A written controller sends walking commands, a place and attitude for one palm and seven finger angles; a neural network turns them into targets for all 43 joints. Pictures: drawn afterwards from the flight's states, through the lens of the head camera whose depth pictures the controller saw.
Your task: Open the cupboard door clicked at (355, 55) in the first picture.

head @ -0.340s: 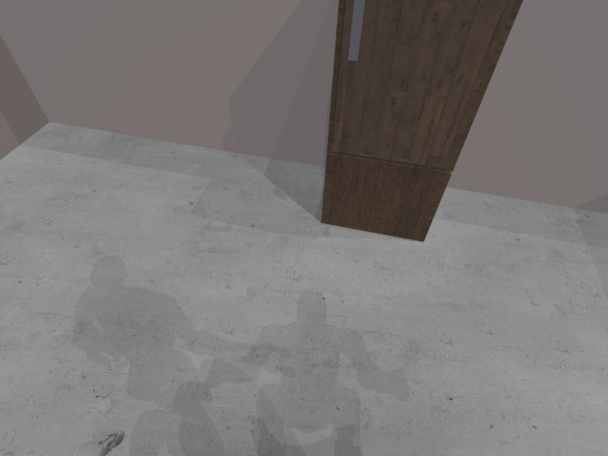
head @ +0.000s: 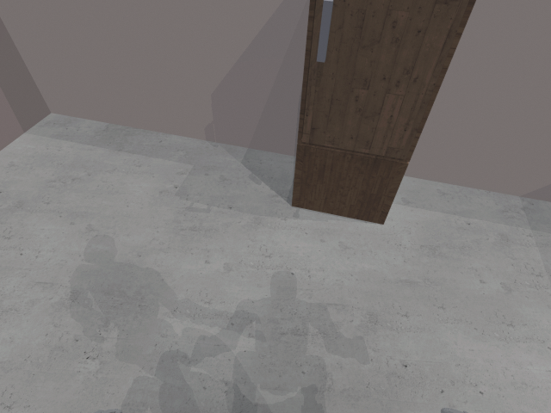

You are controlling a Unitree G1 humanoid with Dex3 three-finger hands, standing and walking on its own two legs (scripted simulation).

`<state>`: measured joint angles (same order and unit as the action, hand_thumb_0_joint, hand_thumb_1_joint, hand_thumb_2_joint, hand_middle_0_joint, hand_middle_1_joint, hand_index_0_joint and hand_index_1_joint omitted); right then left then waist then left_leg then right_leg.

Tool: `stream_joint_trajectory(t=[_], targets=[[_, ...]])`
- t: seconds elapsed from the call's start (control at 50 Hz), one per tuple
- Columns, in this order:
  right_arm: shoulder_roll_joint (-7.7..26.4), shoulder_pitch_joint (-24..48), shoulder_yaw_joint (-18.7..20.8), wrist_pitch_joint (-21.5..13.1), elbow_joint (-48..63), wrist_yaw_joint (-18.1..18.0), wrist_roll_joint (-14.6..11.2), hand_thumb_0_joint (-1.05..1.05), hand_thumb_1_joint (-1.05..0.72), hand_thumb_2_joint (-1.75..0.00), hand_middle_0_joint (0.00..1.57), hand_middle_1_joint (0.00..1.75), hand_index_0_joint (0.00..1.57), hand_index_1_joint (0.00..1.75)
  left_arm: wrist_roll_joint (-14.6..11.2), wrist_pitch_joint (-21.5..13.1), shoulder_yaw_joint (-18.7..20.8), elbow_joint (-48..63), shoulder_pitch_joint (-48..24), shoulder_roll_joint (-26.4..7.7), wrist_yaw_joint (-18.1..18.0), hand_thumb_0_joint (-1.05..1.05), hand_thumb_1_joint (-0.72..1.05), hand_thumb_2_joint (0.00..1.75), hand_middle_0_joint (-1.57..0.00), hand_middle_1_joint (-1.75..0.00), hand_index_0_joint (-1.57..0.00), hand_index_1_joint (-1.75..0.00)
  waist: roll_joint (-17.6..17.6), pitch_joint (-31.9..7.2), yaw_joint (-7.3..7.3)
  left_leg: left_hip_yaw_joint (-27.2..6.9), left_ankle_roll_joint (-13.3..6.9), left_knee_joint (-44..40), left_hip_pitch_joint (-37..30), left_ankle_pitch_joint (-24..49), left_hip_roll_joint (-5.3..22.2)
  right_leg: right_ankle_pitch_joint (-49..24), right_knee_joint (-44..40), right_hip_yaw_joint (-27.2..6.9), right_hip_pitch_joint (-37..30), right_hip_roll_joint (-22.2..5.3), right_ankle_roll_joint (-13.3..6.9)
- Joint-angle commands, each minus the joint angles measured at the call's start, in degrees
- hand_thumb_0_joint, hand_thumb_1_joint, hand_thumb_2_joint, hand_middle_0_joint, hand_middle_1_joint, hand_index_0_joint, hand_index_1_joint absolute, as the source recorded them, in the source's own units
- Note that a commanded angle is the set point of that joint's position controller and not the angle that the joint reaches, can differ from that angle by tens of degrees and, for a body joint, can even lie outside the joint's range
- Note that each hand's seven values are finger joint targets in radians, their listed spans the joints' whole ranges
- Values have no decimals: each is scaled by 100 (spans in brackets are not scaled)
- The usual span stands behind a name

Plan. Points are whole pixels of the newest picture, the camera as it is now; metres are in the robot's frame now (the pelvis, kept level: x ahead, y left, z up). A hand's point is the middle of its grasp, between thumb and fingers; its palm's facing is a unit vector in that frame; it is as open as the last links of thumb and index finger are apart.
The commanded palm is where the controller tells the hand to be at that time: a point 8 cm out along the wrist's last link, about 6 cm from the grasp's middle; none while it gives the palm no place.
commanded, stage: stand and wait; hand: left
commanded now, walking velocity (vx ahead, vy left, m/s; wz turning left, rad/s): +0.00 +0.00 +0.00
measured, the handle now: (325, 29) +1.15 -0.08 +0.10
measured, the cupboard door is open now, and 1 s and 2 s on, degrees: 0 0 0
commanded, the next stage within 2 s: look at it before walking up in 0.48 s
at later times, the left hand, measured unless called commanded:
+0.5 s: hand out of the picture +0.05 +0.24 -0.15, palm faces -0.02 -0.94 -0.34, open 7.4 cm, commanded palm none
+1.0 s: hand out of the picture +0.04 +0.23 -0.16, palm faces -0.03 -0.95 -0.32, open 7.4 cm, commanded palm none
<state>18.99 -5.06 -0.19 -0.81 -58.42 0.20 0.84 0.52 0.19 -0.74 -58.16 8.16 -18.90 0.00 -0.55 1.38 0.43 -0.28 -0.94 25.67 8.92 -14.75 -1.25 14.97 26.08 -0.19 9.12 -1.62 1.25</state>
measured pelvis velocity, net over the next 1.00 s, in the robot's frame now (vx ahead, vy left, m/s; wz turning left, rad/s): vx -0.02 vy -0.01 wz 0.00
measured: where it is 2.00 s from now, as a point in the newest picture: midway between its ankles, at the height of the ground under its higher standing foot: outside the picture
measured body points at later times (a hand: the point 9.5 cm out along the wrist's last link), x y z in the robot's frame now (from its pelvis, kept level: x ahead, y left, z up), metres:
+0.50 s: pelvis -0.02 -0.01 +0.00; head -0.03 -0.01 +0.45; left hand +0.05 +0.29 -0.13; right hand +0.05 -0.31 -0.13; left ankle -0.01 +0.11 -0.74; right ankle -0.01 -0.13 -0.74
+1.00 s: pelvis -0.02 -0.01 +0.00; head -0.02 -0.01 +0.45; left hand +0.04 +0.28 -0.13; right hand +0.04 -0.31 -0.13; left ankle -0.01 +0.11 -0.74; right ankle -0.01 -0.13 -0.74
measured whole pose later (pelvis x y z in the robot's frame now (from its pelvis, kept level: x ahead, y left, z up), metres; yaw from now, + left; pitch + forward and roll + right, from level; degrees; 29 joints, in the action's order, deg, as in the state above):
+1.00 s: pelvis -0.02 -0.01 +0.00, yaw +0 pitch -2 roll +0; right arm 19.4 -7.9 -0.1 -0.7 -64.2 0.4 0.5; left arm 0.5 -0.4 -0.5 -62.7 9.0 -19.3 0.2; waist -0.3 2.3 0.0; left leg -0.7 0.2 21.8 9.0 -10.7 0.0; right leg 10.7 21.8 0.3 9.0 -0.4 0.2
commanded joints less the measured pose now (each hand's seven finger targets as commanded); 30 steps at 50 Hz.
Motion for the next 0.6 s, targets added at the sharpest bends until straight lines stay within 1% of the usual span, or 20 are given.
stream_joint_trajectory(t=[0.0, 0.04, 0.06, 0.12, 0.2, 0.24, 0.28, 0.3, 0.32, 0.4, 0.5, 0.56, 0.58], targets=[[1182, 283, 266, -120, 304, -99, -14, 0, -90, -90, 20, 30, 20, 30, 14, -149, 289, 362, -273, -1210, -80, 0, 90, 90, -20, -30, -20, -30, 50, -486, -50, -532, -140, -447, -82, 1372, 699, -1265, -389, -464, -147, -532, -295], [1191, 257, 251, -114, 253, -95, -26, 0, -90, -90, 20, 30, 20, 30, 15, -150, 291, 318, -265, -1208, -81, 0, 90, 90, -20, -30, -20, -30, 73, -480, -40, -557, -136, -489, -37, 1272, 703, -1168, -430, -455, -195, -532, -294], [1175, 260, 255, -118, 227, -96, -27, 0, -90, -90, 20, 30, 20, 30, 13, -154, 292, 287, -253, -1214, -80, 0, 90, 90, -20, -30, -20, -30, 24, -487, -34, -545, -133, -502, -56, 1273, 709, -1196, -445, -455, -207, -549, -293], [1197, 236, 238, -120, 135, -98, -28, 0, -90, -90, 20, 30, 20, 30, 2, -157, 281, 199, -231, -1215, -75, 0, 90, 90, -20, -30, -20, -30, 106, -443, -27, -567, -123, -558, -58, 1204, 713, -1133, -518, -478, -206, -557, -299], [1201, 194, 235, -107, 25, -92, -36, 0, -90, -90, 20, 30, 20, 30, 1, -172, 273, 104, -210, -1236, -77, 0, 90, 90, -20, -30, -20, -30, -5, -371, -35, -566, -101, -601, -61, 1066, 719, -1026, -627, -520, -160, -575, -309], [1211, 170, 227, -103, -15, -88, -44, 0, -90, -90, 20, 30, 20, 30, 0, -174, 272, 80, -204, -1237, -78, 0, 90, 90, -20, -30, -20, -30, 33, -315, -21, -584, -100, -624, -27, 1040, 723, -985, -673, -520, -172, -570, -309], [1223, 154, 222, -108, -58, -90, -34, 0, -90, -90, 20, 30, 20, 30, -2, -168, 269, 53, -214, -1240, -75, 0, 90, 90, -20, -30, -20, -30, 66, -298, -26, -594, -89, -683, -29, 966, 726, -882, -691, -532, -156, -565, -306], [1220, 128, 224, -107, -74, -88, -39, 0, -90, -90, 20, 30, 20, 30, -1, -167, 268, 40, -225, -1239, -75, 0, 90, 90, -20, -30, -20, -30, 3, -278, -35, -608, -90, -715, -21, 915, 732, -807, -710, -534, -140, -550, -298], [1233, 126, 220, -105, -93, -87, -38, 0, -90, -90, 20, 30, 20, 30, -1, -159, 265, 22, -245, -1234, -73, 0, 90, 90, -20, -30, -20, -30, 71, -212, -30, -614, -86, -752, 23, 824, 732, -683, -739, -536, -113, -542, -292], [1224, 105, 219, -98, -126, -80, -32, 0, -90, -90, 20, 30, 20, 30, 9, -155, 264, -12, -232, -1237, -65, 0, 90, 90, -20, -30, -20, -30, 24, -84, -29, -634, -83, -817, 83, 589, 726, -370, -841, -581, 19, -536, -296], [1220, 44, 214, -102, -170, -69, -31, 0, -90, -90, 20, 30, 20, 30, 18, -150, 272, -11, -231, -1231, -62, 0, 90, 90, -20, -30, -20, -30, 36, -73, -19, -677, -82, -886, 174, 381, 719, -116, -882, -601, 31, -523, -288], [1206, 25, 216, -103, -174, -68, -34, 0, -90, -90, 20, 30, 20, 30, 17, -162, 269, -16, -225, -1231, -62, 0, 90, 90, -20, -30, -20, -30, -58, -96, -26, -670, -77, -844, 133, 463, 714, -124, -907, -628, 72, -534, -295], [1203, 12, 221, -107, -172, -68, -33, 0, -90, -90, 20, 30, 20, 30, 18, -163, 273, -12, -219, -1224, -61, 0, 90, 90, -20, -30, -20, -30, -27, -122, -29, -671, -75, -840, 113, 479, 716, -126, -912, -631, 69, -539, -296]])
